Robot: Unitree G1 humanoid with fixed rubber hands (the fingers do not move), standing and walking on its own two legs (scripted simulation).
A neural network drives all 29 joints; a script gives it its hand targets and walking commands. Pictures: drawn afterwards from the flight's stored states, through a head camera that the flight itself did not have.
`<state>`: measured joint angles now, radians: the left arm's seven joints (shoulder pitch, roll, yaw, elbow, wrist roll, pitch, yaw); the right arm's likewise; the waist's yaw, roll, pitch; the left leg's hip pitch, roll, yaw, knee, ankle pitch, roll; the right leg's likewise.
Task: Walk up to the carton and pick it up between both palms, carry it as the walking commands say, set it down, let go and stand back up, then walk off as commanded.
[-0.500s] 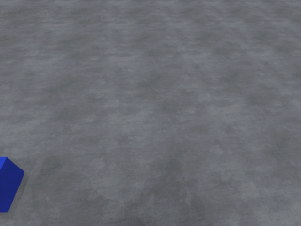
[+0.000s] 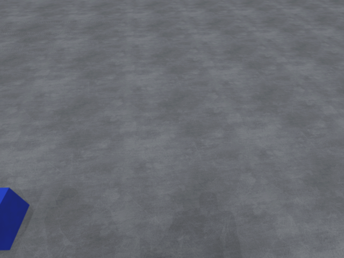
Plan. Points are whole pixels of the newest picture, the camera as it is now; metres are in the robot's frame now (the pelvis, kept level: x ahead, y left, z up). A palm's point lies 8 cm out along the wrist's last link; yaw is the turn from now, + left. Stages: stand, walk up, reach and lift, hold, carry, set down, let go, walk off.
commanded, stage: stand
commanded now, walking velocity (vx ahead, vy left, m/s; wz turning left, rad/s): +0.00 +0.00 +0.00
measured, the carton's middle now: out of the picture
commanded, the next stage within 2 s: none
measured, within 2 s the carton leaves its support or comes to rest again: neither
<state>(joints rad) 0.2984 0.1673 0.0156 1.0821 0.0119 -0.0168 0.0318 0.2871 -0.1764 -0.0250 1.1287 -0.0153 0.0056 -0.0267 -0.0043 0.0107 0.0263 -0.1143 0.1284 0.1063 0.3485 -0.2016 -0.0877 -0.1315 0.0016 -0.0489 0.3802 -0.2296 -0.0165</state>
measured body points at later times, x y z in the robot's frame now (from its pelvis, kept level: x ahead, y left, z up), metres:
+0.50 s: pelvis +0.00 +0.01 +0.00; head +0.01 +0.01 +0.45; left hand +0.00 +0.24 -0.16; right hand -0.03 -0.21 -0.16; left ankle -0.02 +0.17 -0.74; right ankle -0.01 -0.11 -0.75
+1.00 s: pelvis +0.00 +0.02 +0.00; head +0.01 +0.02 +0.45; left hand -0.02 +0.24 -0.16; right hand -0.04 -0.20 -0.16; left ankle -0.02 +0.17 -0.75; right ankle -0.01 -0.11 -0.75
